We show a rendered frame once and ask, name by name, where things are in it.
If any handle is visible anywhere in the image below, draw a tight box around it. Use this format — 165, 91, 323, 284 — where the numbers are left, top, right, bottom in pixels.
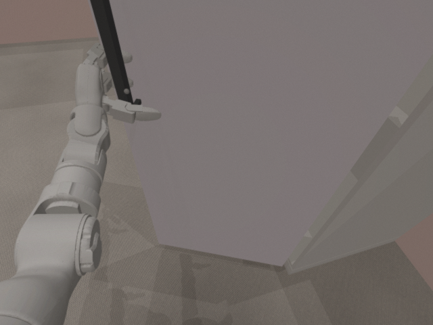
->
90, 0, 141, 105

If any robot left upper arm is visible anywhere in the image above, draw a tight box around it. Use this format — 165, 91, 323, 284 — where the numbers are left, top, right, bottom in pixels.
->
0, 214, 102, 325

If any left robot forearm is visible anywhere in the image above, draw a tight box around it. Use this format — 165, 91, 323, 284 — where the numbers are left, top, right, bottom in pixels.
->
14, 104, 110, 271

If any fridge door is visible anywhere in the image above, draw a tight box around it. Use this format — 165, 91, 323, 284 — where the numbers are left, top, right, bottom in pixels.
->
87, 0, 433, 266

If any robot left hand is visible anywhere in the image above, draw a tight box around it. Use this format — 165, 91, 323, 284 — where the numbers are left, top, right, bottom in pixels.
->
75, 43, 161, 124

